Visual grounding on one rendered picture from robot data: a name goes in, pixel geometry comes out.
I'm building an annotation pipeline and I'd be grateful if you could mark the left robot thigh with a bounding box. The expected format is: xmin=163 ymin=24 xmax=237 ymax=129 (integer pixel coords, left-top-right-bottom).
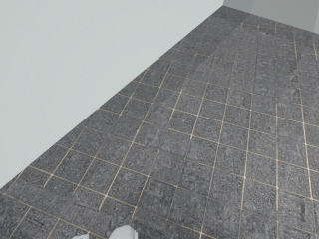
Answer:
xmin=108 ymin=226 xmax=139 ymax=239

